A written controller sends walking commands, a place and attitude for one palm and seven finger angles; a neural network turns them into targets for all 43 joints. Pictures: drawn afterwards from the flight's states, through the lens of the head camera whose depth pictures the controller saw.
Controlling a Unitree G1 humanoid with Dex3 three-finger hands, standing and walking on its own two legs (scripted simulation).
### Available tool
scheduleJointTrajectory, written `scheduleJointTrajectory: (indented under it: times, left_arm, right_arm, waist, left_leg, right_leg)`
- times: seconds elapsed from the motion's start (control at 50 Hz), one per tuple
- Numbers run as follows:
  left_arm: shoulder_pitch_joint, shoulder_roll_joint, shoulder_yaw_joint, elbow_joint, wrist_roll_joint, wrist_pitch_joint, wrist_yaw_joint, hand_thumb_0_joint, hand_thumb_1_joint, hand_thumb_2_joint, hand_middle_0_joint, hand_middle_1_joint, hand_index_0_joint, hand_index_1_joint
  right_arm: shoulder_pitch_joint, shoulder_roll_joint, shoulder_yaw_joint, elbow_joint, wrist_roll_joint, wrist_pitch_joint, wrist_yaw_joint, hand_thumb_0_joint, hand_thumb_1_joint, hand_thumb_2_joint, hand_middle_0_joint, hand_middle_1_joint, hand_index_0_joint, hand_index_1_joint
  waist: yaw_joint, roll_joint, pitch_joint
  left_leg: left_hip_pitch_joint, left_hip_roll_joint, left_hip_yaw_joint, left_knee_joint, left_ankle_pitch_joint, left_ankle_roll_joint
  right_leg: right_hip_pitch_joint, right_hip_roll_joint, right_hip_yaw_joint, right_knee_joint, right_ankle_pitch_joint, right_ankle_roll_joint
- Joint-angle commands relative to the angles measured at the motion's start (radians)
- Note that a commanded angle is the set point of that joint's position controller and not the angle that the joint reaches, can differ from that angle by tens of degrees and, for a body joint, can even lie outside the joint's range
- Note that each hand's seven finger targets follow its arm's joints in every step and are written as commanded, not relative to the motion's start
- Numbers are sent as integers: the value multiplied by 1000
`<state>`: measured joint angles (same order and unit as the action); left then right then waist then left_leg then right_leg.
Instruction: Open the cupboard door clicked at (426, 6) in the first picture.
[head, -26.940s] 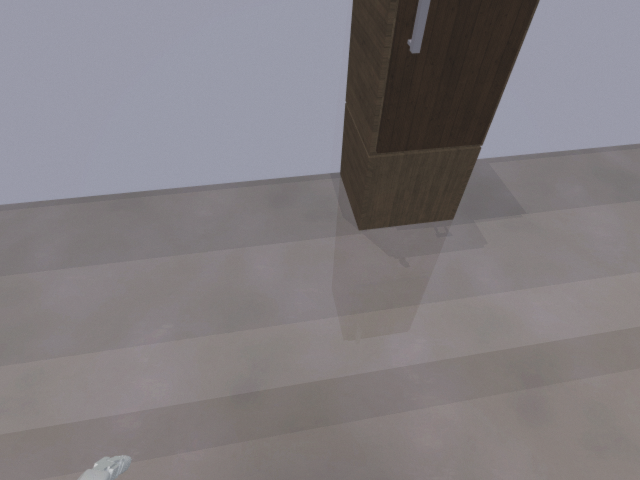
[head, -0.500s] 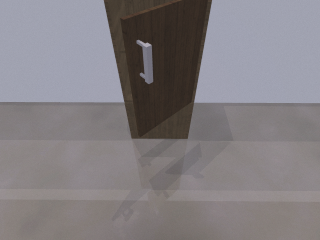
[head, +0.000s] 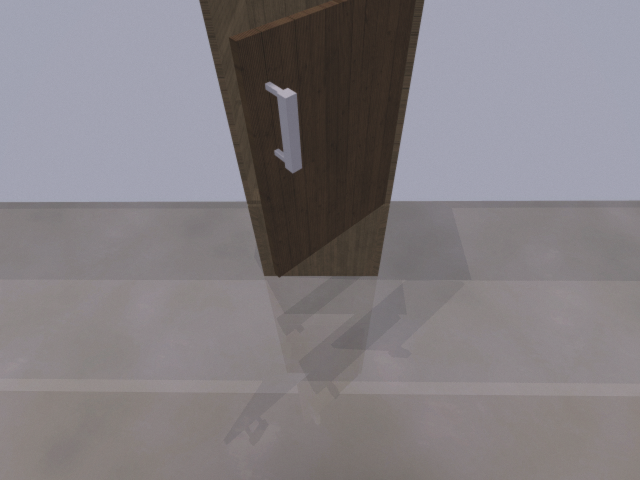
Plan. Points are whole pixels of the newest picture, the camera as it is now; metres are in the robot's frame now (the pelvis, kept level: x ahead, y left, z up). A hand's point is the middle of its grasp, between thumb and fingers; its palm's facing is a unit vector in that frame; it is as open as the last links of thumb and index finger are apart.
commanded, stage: look to check the result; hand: left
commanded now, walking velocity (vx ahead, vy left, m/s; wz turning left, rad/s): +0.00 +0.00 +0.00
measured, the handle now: (283, 128) +0.63 +0.10 +0.09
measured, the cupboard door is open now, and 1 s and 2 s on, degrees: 42 42 42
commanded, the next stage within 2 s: walk to a spot facing it in 0.08 s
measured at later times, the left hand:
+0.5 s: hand out of the picture +0.08 +0.21 -0.18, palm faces -0.09 -0.96 -0.27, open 7.4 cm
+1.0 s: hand out of the picture +0.07 +0.15 -0.16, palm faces -0.28 -0.92 -0.28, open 7.4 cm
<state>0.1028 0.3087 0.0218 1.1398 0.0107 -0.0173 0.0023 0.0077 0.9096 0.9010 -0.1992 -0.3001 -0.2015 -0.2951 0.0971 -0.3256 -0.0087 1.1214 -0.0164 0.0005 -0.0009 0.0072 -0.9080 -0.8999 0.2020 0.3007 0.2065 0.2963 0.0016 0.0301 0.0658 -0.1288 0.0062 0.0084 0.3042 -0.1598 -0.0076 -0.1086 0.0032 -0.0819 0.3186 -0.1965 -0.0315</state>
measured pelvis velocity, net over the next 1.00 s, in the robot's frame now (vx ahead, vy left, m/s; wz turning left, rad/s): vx -0.03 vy -0.03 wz -0.37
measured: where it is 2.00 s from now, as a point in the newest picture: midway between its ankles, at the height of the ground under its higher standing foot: outside the picture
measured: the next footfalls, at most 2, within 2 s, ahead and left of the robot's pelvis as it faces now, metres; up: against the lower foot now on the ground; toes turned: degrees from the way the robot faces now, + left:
left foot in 1.20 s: +0.06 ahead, +0.12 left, +0.00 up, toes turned -29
right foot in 1.52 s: -0.07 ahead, -0.15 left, +0.00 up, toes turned -41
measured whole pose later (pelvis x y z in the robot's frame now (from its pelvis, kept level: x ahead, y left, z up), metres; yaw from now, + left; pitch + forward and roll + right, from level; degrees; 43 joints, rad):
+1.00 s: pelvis -0.03 -0.03 +0.00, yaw -21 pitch +2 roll +3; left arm 0.24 0.19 0.08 0.97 0.02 0.03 0.01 0.01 0.91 0.90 -0.20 -0.30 -0.20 -0.30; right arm 0.08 -0.23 -0.07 0.94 -0.01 0.06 -0.02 0.01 -0.91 -0.90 0.20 0.30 0.20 0.30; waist 0.03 -0.01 0.11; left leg -0.46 0.03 0.00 1.00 -0.40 -0.07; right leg -0.28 0.07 0.13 0.46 -0.19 -0.07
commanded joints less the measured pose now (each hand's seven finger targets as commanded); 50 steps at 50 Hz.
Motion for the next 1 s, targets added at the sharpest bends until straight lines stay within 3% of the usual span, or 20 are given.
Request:
scheduleJointTrajectory:
  times: [0.0, 0.22, 0.28, 0.38, 0.44, 0.48, 0.52, 0.54, 0.56, 0.58, 0.62, 0.64, 0.66, 0.68, 0.7, 0.72, 0.74, 0.78, 0.86, 0.98]
  left_arm:
    - [-22, 202, 32, -60, -2, -26, 17, 0, 900, 900, -200, -300, -200, -300]
    - [-24, 204, 35, -69, 0, -23, 16, 0, 900, 900, -200, -300, -200, -300]
    - [29, 101, 23, -64, 0, 7, 24, 0, 900, 900, -200, -300, -200, -300]
    - [59, 119, 48, -113, 4, 35, 19, 0, 900, 900, -200, -300, -200, -300]
    - [64, 108, 57, -145, 7, 45, 13, 0, 900, 900, -200, -300, -200, -300]
    - [56, 91, 60, -170, 8, 51, 6, 0, 900, 900, -200, -300, -200, -300]
    - [60, 63, 61, -193, 9, 56, -2, 0, 900, 900, -200, -300, -200, -300]
    - [61, 47, 63, -203, 9, 61, -5, 0, 900, 900, -200, -300, -200, -300]
    - [49, 38, 66, -217, 10, 68, -8, 0, 900, 900, -200, -300, -200, -300]
    - [45, 28, 70, -230, 10, 71, -11, 0, 900, 900, -200, -300, -200, -300]
    - [77, 8, 72, -230, 9, 65, -17, 0, 900, 900, -200, -300, -200, -300]
    - [129, 5, 75, -217, 10, 59, -20, 0, 900, 900, -200, -300, -200, -300]
    - [200, 25, 85, -196, 12, 55, -19, 0, 900, 900, -200, -300, -200, -300]
    - [243, 118, 105, -186, 27, 41, -6, 0, 900, 900, -200, -300, -200, -300]
    - [253, 187, 115, -187, 20, 38, 10, 0, 900, 900, -200, -300, -200, -300]
    - [234, 177, 113, -195, 12, 39, 19, 0, 900, 900, -200, -300, -200, -300]
    - [184, 140, 111, -216, 11, 41, 24, 0, 900, 900, -200, -300, -200, -300]
    - [120, 97, 100, -236, 12, 34, 27, 0, 900, 900, -200, -300, -200, -300]
    - [158, 89, 99, -232, 12, 25, 28, 0, 900, 900, -200, -300, -200, -300]
    - [197, 95, 106, -227, 18, 32, 22, 0, 900, 900, -200, -300, -200, -300]
  right_arm:
    - [-18, -182, -30, -49, 2, -21, -18, 0, -900, -900, 200, 300, 200, 300]
    - [-13, -181, -31, -52, -1, -21, -23, 0, -900, -900, 200, 300, 200, 300]
    - [67, -61, -14, -41, -3, 0, -30, 0, -900, -900, 200, 300, 200, 300]
    - [89, -76, -41, -92, -2, 18, -42, 0, -900, -900, 200, 300, 200, 300]
    - [92, -76, -54, -124, -3, 24, -45, 0, -900, -900, 200, 300, 200, 300]
    - [100, -82, -63, -138, -7, 23, -46, 0, -900, -900, 200, 300, 200, 300]
    - [111, -104, -74, -149, -12, 20, -48, 0, -900, -900, 200, 300, 200, 300]
    - [116, -108, -77, -153, -12, 15, -48, 0, -900, -900, 200, 300, 200, 300]
    - [123, -109, -78, -158, -17, 10, -48, 0, -900, -900, 200, 300, 200, 300]
    - [119, -104, -77, -165, -19, 7, -49, 0, -900, -900, 200, 300, 200, 300]
    - [83, -93, -79, -184, -23, 3, -49, 0, -900, -900, 200, 300, 200, 300]
    - [60, -95, -81, -192, -20, 6, -48, 0, -900, -900, 200, 300, 200, 300]
    - [28, -95, -85, -202, -11, 13, -47, 0, -900, -900, 200, 300, 200, 300]
    - [26, -33, -81, -226, 3, 22, -44, 0, -900, -900, 200, 300, 200, 300]
    - [-4, 4, -74, -256, 6, 29, -35, 0, -900, -900, 200, 300, 200, 300]
    - [19, -13, -76, -244, 7, 39, -30, 0, -900, -900, 200, 300, 200, 300]
    - [15, 2, -80, -241, 6, 38, -24, 0, -900, -900, 200, 300, 200, 300]
    - [19, 2, -78, -220, 3, 36, -27, 0, -900, -900, 200, 300, 200, 300]
    - [25, 37, -72, -222, 5, 38, -25, 0, -900, -900, 200, 300, 200, 300]
    - [-39, 33, -73, -260, 10, 30, -32, 0, -900, -900, 200, 300, 200, 300]
  waist:
    - [-9, -28, -118]
    - [-10, -25, -110]
    - [-17, -31, -117]
    - [-15, -53, -92]
    - [-15, -42, -71]
    - [-18, 25, -50]
    - [-14, 111, -52]
    - [-9, 160, -56]
    - [-13, 179, -53]
    - [-9, 186, -56]
    - [21, 153, -63]
    - [45, 98, -87]
    - [81, 23, -93]
    - [92, -290, -80]
    - [102, -412, -41]
    - [80, -316, -39]
    - [55, -181, -21]
    - [20, -167, -51]
    - [22, -119, -131]
    - [48, -181, -116]
  left_leg:
    - [58, 120, -94, -20, 201, 27]
    - [80, 128, -72, -11, 212, 23]
    - [68, 133, -17, 47, 218, 2]
    - [28, 145, 36, 127, 157, 2]
    - [14, 159, 37, 140, 76, 12]
    - [14, 204, -1, 99, 43, 37]
    - [2, 297, -71, 41, 46, 93]
    - [-3, 364, -116, 1, 84, 141]
    - [-14, 409, -142, -27, 137, 183]
    - [-20, 419, -128, -18, 188, 196]
    - [-39, 389, -41, 67, 292, 163]
    - [-47, 355, 15, 144, 273, 125]
    - [-132, 294, 64, 259, 144, 68]
    - [-292, 124, 154, 509, -170, -18]
    - [-422, 17, 87, 741, -481, -43]
    - [-436, 53, -20, 851, -437, -33]
    - [-450, 66, -28, 872, -379, -35]
    - [-448, 76, -40, 887, -281, -50]
    - [-399, 52, -20, 782, -234, -64]
    - [-379, 25, -30, 622, -273, -61]
  right_leg:
    - [31, -148, 125, -47, 229, -20]
    - [20, -141, 147, -45, 272, -23]
    - [5, -143, 157, 12, 353, -12]
    - [-60, -130, 209, 97, 387, -30]
    - [-131, -106, 235, 131, 305, -31]
    - [-199, -65, 218, 198, 220, -20]
    - [-241, -13, 162, 348, 62, -1]
    - [-263, 8, 117, 473, -181, 11]
    - [-287, 7, 96, 583, -323, 19]
    - [-291, -12, 107, 620, -356, 21]
    - [-226, -37, 95, 505, -324, 16]
    - [-156, -30, 69, 396, -227, 16]
    - [-51, -33, 78, 231, -52, 16]
    - [17, -206, 387, 0, 159, -38]
    - [-16, -367, 638, -60, 368, -131]
    - [-34, -358, 585, -44, 254, -187]
    - [-75, -329, 562, -42, 150, -203]
    - [-56, -251, 500, 3, 221, -176]
    - [12, -199, 441, 35, 318, -152]
    - [31, -187, 524, 32, 315, -167]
